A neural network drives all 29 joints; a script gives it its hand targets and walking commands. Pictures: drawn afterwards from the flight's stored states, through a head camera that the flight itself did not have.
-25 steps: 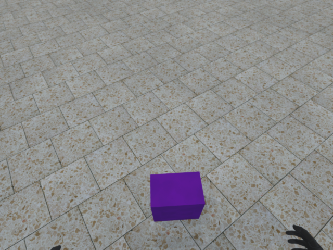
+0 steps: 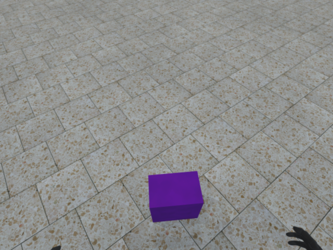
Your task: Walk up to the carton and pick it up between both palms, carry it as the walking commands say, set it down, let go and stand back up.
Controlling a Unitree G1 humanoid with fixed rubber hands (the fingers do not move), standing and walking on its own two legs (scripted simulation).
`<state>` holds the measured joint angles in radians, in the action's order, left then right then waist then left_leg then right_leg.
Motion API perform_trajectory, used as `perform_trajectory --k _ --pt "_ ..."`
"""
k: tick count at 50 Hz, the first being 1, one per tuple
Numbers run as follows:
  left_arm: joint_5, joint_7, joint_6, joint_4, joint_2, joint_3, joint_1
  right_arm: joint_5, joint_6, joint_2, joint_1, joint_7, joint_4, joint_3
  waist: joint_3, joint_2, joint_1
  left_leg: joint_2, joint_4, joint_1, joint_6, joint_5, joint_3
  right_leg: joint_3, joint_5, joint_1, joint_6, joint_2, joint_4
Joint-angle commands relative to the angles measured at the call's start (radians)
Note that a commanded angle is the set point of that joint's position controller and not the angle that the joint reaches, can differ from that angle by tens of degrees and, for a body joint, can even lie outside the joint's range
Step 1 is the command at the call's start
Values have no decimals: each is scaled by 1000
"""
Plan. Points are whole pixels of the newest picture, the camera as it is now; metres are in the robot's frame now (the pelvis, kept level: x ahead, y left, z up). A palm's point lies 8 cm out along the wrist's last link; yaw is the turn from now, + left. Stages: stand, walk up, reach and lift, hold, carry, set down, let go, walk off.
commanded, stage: walk up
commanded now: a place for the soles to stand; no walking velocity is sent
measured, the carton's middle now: (174, 197) +0.45 -0.03 -0.62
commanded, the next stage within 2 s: stand in 1.04 s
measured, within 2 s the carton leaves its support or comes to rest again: neither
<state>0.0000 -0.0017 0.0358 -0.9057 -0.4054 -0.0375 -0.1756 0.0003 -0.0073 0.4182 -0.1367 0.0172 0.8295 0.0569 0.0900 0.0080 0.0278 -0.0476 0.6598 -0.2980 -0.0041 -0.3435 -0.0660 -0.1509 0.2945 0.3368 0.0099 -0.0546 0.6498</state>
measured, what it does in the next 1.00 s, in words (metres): stands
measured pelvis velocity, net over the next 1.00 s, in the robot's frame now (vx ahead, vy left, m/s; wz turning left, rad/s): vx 0.00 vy -0.04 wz -0.08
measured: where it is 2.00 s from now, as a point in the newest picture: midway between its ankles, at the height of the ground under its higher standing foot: outside the picture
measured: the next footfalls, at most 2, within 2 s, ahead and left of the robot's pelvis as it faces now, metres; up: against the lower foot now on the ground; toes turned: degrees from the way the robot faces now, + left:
none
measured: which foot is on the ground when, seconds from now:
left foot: down 0.00-1.00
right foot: down 0.00-1.00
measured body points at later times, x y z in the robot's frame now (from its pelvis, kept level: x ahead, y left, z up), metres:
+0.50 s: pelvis +0.00 -0.04 -0.01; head +0.01 -0.02 +0.44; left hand +0.11 +0.28 -0.13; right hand +0.10 -0.37 -0.09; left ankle +0.01 +0.12 -0.72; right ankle +0.04 -0.17 -0.73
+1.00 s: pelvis +0.00 -0.04 +0.00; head +0.03 -0.04 +0.45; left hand +0.13 +0.26 -0.11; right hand +0.07 -0.38 -0.09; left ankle +0.01 +0.11 -0.72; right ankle +0.04 -0.17 -0.72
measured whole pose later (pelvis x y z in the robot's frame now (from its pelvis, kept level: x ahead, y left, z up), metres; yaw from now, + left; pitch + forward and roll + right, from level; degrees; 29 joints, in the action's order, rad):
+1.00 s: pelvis +0.00 -0.04 +0.00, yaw -5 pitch +0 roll +1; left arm 0.00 -0.02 0.01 -0.91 -0.40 -0.04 -0.16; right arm 0.00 0.02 0.42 -0.20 0.00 0.84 0.06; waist 0.06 0.03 0.03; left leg -0.08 0.62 -0.29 0.00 -0.34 -0.07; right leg -0.13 0.26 0.37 0.01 -0.04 0.63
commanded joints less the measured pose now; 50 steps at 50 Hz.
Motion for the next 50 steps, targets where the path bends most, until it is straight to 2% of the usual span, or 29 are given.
perform_trajectory --k 1,2,3,4,6,8,9,11,12,13,14,15,16,18,20,22,23,25,26,28,30,32,33,35,37,40,43,45,50 --pt "-12 11 14 39 -192 -38 -21 25 38 233 27 -7 -23 65 -161 -78 -18 -265 -226 169 -189 128 233 42 -32 34 -46 28 53" --pt "-11 11 17 40 -185 -34 -48 28 33 242 45 -5 -26 68 -165 -119 -33 -243 -190 126 -175 200 192 37 -59 -8 -53 29 21" --pt "-13 12 19 32 -201 -43 -48 20 30 227 38 -6 -41 57 -166 -50 -31 -201 -132 119 -138 210 146 32 -173 -30 -60 41 -21" --pt "-16 11 23 38 -211 -43 -52 13 26 216 43 -7 -51 60 -210 -2 -22 -168 -86 142 -118 198 115 -15 -276 -51 -73 56 -38" --pt "-15 11 23 51 -233 -46 -32 11 22 193 34 -12 -39 53 -203 -32 -16 -82 -27 98 -70 120 52 -145 -326 -55 -116 123 -81" --pt "-18 14 23 51 -254 -42 8 5 21 181 25 -12 -36 54 -189 51 10 -57 -35 107 -55 36 81 -232 -304 -8 -134 155 -119" --pt "-20 14 23 57 -233 -41 20 13 26 178 18 -14 -25 50 -189 10 10 -58 -64 147 -61 47 98 -222 -302 26 -125 136 -109" --pt "-19 17 19 52 -226 -39 39 9 26 197 19 -13 -30 55 -144 -14 18 -99 -128 159 -77 36 121 -155 -252 79 -92 105 -102" --pt "-30 3 -1 74 -218 -52 49 5 43 241 -49 -21 -8 72 -192 33 27 -148 -146 228 -104 52 155 -103 -273 103 -85 70 -39" --pt "-32 -2 -7 78 -205 -54 57 9 51 280 -103 -30 8 81 -178 -17 44 -238 -200 273 -167 105 241 -20 -223 160 -61 31 80" --pt "-36 -4 -15 86 -190 -58 62 12 54 309 -99 -37 0 91 -153 -86 34 -348 -236 246 -236 209 329 45 -47 184 -38 10 193" --pt "-40 -8 -23 78 -212 -68 43 19 55 316 -71 -34 -7 94 -140 -136 9 -394 -206 240 -270 343 324 61 237 191 -30 34 251" --pt "-31 -9 -23 91 -202 -59 14 24 57 316 -64 -37 -19 94 -128 -152 -1 -426 -195 232 -291 439 309 73 297 209 -30 48 265" --pt "-31 -22 -20 80 -228 -72 -18 18 59 303 -49 -38 -42 93 -102 -86 -12 -369 -130 183 -247 464 232 64 289 161 -40 71 131" --pt "-24 -29 -16 54 -204 -80 -79 17 49 268 7 -35 -51 80 -147 -101 -52 -209 -54 46 -123 304 82 86 -11 -64 -79 13 -78" --pt "-26 -22 -10 55 -230 -74 -68 3 34 166 9 -29 -57 46 -178 56 -21 -30 80 -57 -26 -7 -40 -184 -232 -139 -137 138 -161" --pt "-20 -18 -7 56 -235 -68 -39 7 29 160 16 -28 -61 40 -101 45 -16 -3 68 -65 -14 -138 -12 -337 -102 -32 -195 207 -236" --pt "-33 -5 -6 55 -290 -66 15 4 15 175 -3 -21 -33 47 -45 104 -20 -5 108 -15 -22 -248 33 -381 224 119 -220 242 -343" --pt "-38 -3 -8 57 -257 -60 56 8 16 170 -36 -20 -10 44 -17 100 -1 4 70 11 -28 -247 67 -393 250 141 -209 219 -336" --pt "-33 -7 -11 65 -239 -55 86 12 30 175 -77 -20 -1 55 -75 73 17 1 -87 86 -30 -69 11 -229 85 70 -130 143 -264" --pt "-22 -11 -4 60 -183 -41 100 17 53 212 -103 -31 18 57 -164 16 33 -110 -204 126 -71 -1 138 -102 -192 18 -79 102 -85" --pt "-14 -9 5 42 -183 -49 38 21 57 220 -10 -32 -11 50 -224 -39 -24 -160 -206 97 -109 84 163 -21 -265 -66 -71 72 -26" --pt "-16 -11 5 32 -174 -42 24 20 53 217 32 -29 -13 45 -202 5 -49 -148 -170 70 -108 15 135 -41 -177 -71 -76 76 -91" --pt "-20 -15 0 42 -191 -44 54 8 49 183 12 -22 -15 39 -158 51 -26 -60 -131 49 -53 -116 50 -160 -16 -17 -109 129 -201" --pt "-27 -13 -2 42 -203 -46 76 16 48 182 -27 -22 -5 35 -96 53 -5 -49 -154 49 -49 -158 59 -181 146 63 -110 125 -254" --pt "-25 -16 1 46 -188 -34 66 17 56 186 -55 -20 27 34 -145 56 -4 -62 -174 89 -63 -125 83 -158 107 35 -90 112 -235" --pt "-19 -14 2 48 -186 -39 59 23 61 196 -31 -19 3 42 -177 -45 -4 -91 -195 110 -66 -45 105 -125 -98 19 -83 114 -156" --pt "-15 -14 5 43 -196 -39 49 17 62 209 -37 -24 5 39 -202 34 -8 -102 -168 112 -81 33 104 -95 -197 -30 -77 111 -144" --pt "-14 -7 8 41 -194 -35 65 10 57 185 -30 -22 -9 34 -196 24 -4 -79 -139 111 -59 96 74 -117 -268 -37 -92 120 -118"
